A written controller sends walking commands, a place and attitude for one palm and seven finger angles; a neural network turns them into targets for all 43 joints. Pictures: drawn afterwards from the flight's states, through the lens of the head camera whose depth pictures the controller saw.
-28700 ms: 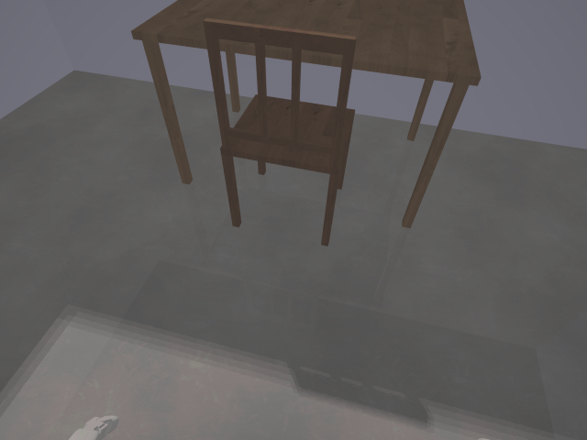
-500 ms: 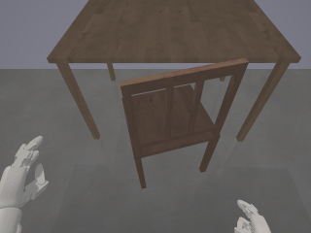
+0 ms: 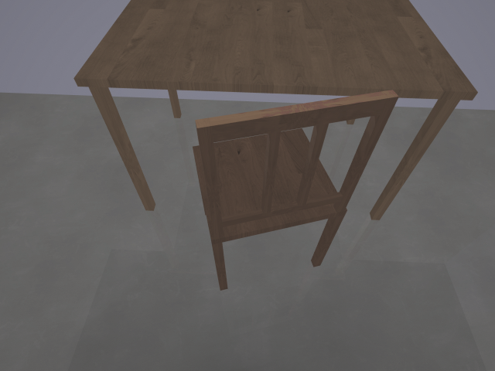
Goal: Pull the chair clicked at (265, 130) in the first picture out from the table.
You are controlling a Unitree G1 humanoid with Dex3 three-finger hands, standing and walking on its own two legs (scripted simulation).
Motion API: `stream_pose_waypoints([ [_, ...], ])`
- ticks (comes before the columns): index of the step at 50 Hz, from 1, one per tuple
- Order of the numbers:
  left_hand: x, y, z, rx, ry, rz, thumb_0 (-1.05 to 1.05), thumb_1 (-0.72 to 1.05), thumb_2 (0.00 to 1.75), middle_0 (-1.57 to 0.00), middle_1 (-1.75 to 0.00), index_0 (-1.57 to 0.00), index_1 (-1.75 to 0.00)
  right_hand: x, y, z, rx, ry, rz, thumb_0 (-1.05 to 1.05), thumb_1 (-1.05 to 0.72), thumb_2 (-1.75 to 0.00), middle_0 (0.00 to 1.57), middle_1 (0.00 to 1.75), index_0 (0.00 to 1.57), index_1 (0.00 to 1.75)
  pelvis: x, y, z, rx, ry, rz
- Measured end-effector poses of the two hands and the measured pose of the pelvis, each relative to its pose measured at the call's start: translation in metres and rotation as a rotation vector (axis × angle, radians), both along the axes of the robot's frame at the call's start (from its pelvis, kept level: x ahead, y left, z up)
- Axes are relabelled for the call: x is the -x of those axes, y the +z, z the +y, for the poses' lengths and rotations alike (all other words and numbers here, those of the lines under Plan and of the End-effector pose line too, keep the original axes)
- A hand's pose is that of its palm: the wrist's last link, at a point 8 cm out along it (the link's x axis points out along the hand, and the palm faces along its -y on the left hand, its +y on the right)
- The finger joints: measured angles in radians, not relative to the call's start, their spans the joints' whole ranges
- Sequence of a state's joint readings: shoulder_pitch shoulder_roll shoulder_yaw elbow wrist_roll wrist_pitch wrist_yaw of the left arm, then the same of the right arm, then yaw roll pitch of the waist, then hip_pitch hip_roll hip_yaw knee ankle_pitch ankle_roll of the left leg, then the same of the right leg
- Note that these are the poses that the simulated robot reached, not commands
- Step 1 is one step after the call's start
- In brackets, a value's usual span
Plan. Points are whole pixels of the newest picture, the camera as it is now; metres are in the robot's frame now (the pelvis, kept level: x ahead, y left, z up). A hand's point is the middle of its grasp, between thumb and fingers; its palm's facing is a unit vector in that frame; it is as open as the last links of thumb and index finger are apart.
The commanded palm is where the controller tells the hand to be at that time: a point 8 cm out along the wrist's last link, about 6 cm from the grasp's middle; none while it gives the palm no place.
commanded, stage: let the arm hang, fingers relaxed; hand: left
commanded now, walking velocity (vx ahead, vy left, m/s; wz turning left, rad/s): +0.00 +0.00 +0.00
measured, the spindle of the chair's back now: (269, 175) +0.57 -0.02 -0.10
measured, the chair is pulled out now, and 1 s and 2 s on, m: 0.12 0.12 0.12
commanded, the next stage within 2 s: look to check the result in 0.52 s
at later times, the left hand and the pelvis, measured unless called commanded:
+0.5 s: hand out of the picture +0.03 +0.17 -0.18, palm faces -0.02 -0.98 -0.20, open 7.3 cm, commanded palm none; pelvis +0.02 -0.01 +0.00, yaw -1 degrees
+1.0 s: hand out of the picture +0.03 +0.15 -0.18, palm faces -0.01 -0.98 -0.19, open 7.4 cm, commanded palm none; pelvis +0.03 -0.01 +0.00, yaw -2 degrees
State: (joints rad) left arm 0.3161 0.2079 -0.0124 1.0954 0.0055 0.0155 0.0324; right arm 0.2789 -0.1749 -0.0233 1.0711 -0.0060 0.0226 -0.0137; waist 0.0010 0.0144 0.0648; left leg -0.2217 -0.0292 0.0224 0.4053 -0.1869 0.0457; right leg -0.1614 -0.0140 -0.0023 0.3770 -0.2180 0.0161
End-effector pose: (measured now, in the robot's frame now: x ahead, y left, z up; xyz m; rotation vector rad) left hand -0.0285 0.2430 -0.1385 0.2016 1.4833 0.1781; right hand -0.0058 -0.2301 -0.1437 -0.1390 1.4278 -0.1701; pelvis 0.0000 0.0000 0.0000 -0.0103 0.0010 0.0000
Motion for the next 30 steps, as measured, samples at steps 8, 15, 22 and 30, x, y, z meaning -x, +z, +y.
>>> stream_pose_waypoints([
  [8,-0.019,-0.001,-0.01,0.011,-0.016,-0.04,0.0,0.91,0.9,-0.2,-0.3,-0.2,-0.3,-0.001,-0.005,0.011,-0.033,-0.019,-0.008,0.01,-0.91,-0.89,0.2,0.3,0.2,0.3,-0.003,0.001,0.0,-0.004,-0.01,-0.007],
  [15,-0.045,-0.006,-0.027,0.044,-0.033,-0.092,0.01,0.92,0.9,-0.2,-0.3,-0.2,-0.3,-0.001,-0.005,0.011,-0.029,-0.035,-0.009,0.01,-0.91,-0.89,0.2,0.3,0.2,0.3,-0.008,0.001,-0.002,-0.007,-0.016,-0.011],
  [22,-0.053,-0.006,-0.028,0.043,-0.034,-0.096,0.01,0.93,0.9,-0.2,-0.3,-0.2,-0.3,0.001,-0.004,0.01,-0.026,-0.05,0.006,0.01,-0.91,-0.89,0.2,0.3,0.2,0.3,-0.013,0.001,-0.005,-0.007,-0.02,-0.012],
  [30,-0.052,-0.006,-0.032,0.045,-0.027,-0.076,0.01,0.92,0.9,-0.2,-0.3,-0.2,-0.3,0.001,-0.005,0.009,-0.029,-0.056,0.025,0.01,-0.91,-0.89,0.2,0.3,0.2,0.3,-0.018,0.001,-0.007,-0.008,-0.022,-0.011],
])
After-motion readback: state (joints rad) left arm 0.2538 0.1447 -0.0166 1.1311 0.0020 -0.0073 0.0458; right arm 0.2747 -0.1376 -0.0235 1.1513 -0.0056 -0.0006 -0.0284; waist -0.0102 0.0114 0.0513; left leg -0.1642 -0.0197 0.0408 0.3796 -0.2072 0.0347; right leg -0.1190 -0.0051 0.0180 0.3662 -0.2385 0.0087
